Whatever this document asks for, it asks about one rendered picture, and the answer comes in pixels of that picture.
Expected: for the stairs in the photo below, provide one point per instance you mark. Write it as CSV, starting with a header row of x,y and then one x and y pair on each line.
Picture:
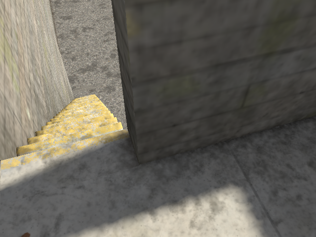
x,y
83,118

